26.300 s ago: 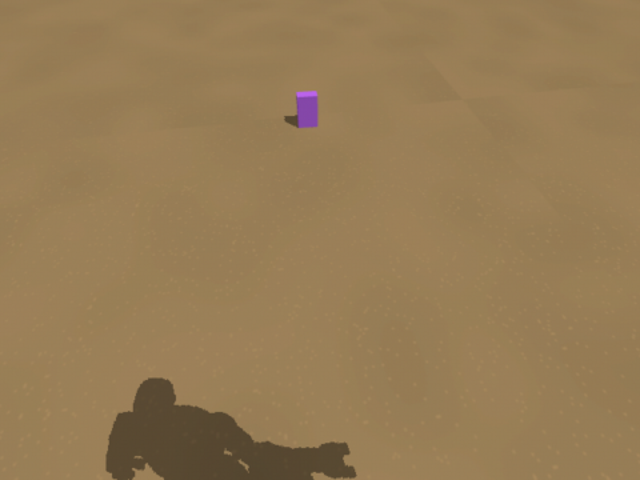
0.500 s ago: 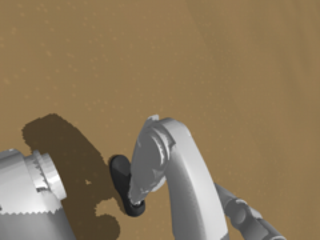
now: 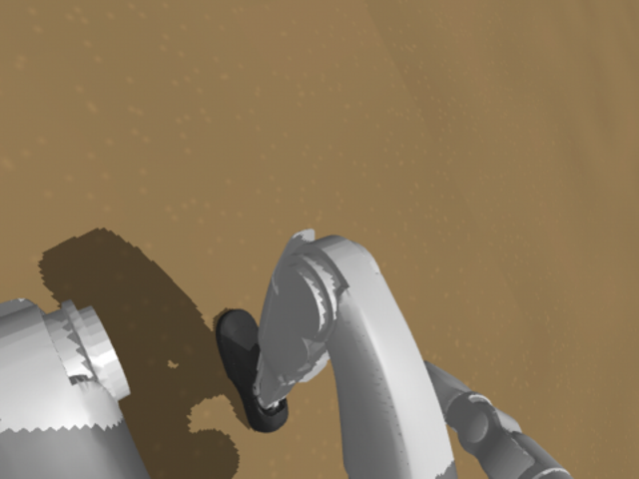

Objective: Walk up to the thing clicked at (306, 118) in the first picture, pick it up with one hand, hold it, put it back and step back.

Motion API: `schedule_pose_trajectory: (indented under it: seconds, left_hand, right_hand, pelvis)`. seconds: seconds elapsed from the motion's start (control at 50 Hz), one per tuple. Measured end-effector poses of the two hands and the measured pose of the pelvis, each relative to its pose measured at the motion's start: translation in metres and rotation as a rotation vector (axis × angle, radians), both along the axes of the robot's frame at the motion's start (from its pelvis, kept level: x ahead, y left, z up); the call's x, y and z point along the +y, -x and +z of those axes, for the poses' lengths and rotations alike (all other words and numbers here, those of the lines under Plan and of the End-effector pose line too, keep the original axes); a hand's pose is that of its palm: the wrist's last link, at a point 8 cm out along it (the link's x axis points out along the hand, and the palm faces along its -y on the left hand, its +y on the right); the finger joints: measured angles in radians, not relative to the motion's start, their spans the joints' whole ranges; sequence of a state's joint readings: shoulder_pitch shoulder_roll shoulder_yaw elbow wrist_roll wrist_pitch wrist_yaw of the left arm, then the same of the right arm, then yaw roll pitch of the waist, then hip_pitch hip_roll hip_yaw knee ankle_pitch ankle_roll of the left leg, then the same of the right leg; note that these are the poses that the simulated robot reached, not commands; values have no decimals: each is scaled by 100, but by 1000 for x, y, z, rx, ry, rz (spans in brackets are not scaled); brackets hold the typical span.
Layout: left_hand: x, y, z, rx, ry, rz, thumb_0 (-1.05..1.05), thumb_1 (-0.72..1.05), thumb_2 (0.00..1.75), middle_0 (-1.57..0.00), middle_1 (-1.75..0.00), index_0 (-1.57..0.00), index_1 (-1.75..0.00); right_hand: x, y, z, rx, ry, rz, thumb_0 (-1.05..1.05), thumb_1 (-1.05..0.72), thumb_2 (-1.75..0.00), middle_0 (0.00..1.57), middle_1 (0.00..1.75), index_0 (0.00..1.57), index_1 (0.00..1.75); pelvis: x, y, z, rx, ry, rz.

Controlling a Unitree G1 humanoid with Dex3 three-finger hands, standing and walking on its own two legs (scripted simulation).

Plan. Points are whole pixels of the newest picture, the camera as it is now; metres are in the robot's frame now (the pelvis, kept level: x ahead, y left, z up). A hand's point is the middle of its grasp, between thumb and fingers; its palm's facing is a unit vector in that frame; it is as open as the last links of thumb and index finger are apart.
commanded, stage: withdraw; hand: left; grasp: from the side
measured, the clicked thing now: out of the picture +0.49 +0.32 -0.20
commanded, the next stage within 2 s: rise in 0.24 s
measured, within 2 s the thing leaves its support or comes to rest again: neither
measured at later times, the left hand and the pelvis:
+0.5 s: hand out of the picture +0.39 +0.43 -0.08, palm faces +0.42 -0.89 -0.19, open 17.4 cm; pelvis +0.00 +0.00 +0.03, yaw +4 degrees
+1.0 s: hand out of the picture +0.27 +0.37 +0.10, palm faces +0.33 -0.79 -0.51, open 17.1 cm; pelvis +0.03 -0.01 +0.19, yaw +13 degrees
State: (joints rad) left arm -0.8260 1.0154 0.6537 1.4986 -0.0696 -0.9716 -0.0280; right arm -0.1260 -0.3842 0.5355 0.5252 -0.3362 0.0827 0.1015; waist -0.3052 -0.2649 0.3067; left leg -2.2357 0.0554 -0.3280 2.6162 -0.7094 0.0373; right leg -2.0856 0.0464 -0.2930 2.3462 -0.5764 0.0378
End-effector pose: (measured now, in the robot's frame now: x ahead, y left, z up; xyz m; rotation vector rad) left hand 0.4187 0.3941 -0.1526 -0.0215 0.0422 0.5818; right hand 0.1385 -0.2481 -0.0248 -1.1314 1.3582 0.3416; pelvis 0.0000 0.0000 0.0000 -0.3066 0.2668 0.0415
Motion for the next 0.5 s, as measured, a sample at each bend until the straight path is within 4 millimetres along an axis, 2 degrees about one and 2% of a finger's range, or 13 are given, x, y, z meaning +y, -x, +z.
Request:
schedule_pose_trajectory:
  seconds: [0.06,0.12,0.22,0.28,0.36,0.46,0.5]
  left_hand:
    - [10,0,7,-26,-17,14,-2,-59,7,-16,-14,-18,-12]
    - [28,3,21,-59,-40,43,-2,-59,6,-12,-12,-14,-10]
    - [68,18,62,-81,-101,67,-2,-59,5,-8,-9,-11,-7]
    - [83,31,85,-44,-121,29,-2,-59,4,-7,-9,-10,-7]
    - [87,48,97,32,-93,-40,-2,-59,3,-6,-8,-9,-6]
    - [74,65,89,214,-72,-113,-1,-56,3,-6,-7,-8,-5]
    - [71,72,91,272,-74,-118,-2,-55,3,-7,-7,-8,-5]
  right_hand:
    - [-1,1,1,-2,8,-6,0,-91,-90,21,30,20,30]
    - [-2,2,2,-5,13,-20,0,-91,-90,21,30,20,30]
    - [-4,2,3,-26,4,-62,0,-91,-90,21,30,20,30]
    - [-6,-2,1,-51,-26,-89,0,-91,-90,21,30,20,30]
    - [-5,-10,-3,-93,-77,-125,0,-90,-90,21,30,20,30]
    - [-1,-23,-6,-152,-141,-209,0,-89,-90,20,30,20,30]
    - [3,-28,-4,-168,-164,-247,0,-90,-90,20,30,20,30]
  pelvis:
    - [0,0,0,-1,0,0]
    - [0,0,1,3,-1,2]
    - [-1,-2,5,31,-11,11]
    - [-1,-3,9,58,-21,20]
    - [0,-3,13,87,-30,29]
    - [-3,-2,21,121,-56,43]
    - [-4,-3,27,142,-65,48]
